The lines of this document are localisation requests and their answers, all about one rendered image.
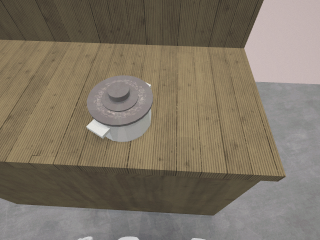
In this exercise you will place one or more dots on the lid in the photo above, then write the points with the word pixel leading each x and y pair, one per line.
pixel 124 113

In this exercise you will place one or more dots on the table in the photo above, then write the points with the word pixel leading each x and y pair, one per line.
pixel 209 139

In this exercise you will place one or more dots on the knob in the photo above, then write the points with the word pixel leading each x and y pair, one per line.
pixel 118 91

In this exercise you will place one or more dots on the pot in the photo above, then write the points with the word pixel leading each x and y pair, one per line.
pixel 123 133

